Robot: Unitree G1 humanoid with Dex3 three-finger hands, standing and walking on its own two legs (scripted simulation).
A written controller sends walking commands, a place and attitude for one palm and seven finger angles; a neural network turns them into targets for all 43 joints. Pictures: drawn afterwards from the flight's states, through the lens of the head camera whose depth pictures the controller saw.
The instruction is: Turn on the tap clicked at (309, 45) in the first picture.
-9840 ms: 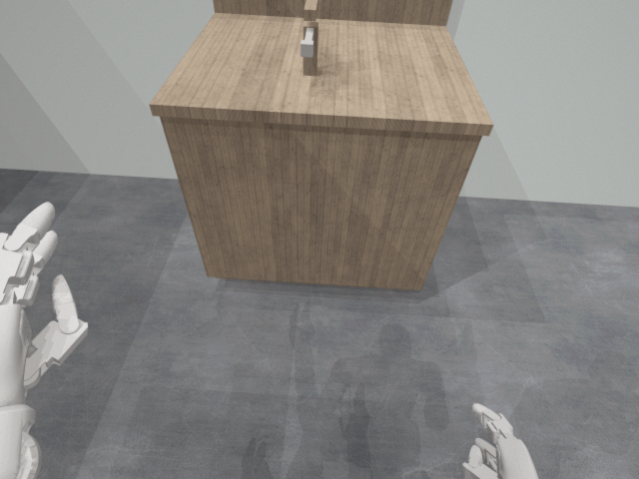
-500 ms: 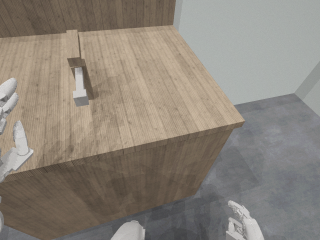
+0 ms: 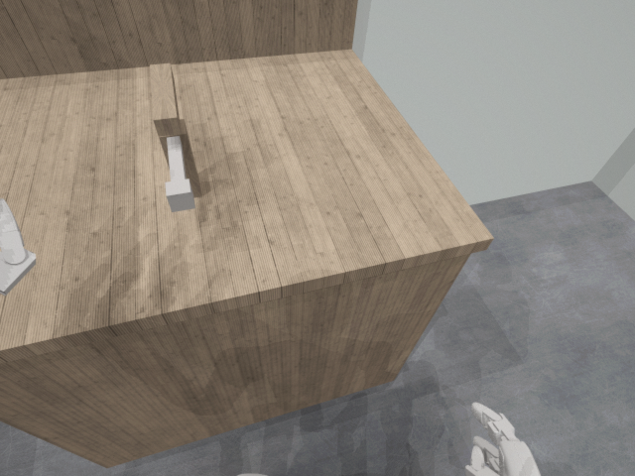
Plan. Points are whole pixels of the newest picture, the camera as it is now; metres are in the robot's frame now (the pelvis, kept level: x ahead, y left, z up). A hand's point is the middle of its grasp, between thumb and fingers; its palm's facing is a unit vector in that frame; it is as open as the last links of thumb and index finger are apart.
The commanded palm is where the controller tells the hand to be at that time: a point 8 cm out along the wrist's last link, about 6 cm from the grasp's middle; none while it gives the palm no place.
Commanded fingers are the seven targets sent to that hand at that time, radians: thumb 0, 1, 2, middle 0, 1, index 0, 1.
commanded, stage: look again from close up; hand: left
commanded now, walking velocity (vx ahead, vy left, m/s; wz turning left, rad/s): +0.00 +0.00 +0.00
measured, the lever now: (180, 195) +0.39 +0.22 +0.13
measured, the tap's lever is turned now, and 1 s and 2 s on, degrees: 0 0 0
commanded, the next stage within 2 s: shuffle to correct the standing spot in 0.26 s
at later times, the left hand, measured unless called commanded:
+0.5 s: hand (82, 253) +0.26 +0.26 +0.17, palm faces +0.41 -0.86 -0.32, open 7.4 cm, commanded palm +0.20 +0.29 +0.18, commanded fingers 0.00 0.90 0.90 -0.20 -0.30 -0.20 -0.30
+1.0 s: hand (156, 260) +0.27 +0.19 +0.17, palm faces +0.34 -0.86 -0.38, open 7.4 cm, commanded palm +0.21 +0.23 +0.18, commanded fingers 0.00 0.90 0.90 -0.20 -0.30 -0.20 -0.30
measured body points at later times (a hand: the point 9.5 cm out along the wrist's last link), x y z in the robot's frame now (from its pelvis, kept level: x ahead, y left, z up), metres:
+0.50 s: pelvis +0.04 +0.01 +0.01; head +0.05 +0.03 +0.46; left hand +0.24 +0.31 +0.19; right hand +0.23 -0.19 -0.06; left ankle +0.04 +0.10 -0.73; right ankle +0.05 -0.12 -0.73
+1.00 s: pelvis +0.04 -0.05 +0.00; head +0.07 -0.04 +0.45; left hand +0.24 +0.24 +0.19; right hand +0.22 -0.28 -0.08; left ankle +0.04 +0.10 -0.73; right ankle +0.05 -0.12 -0.73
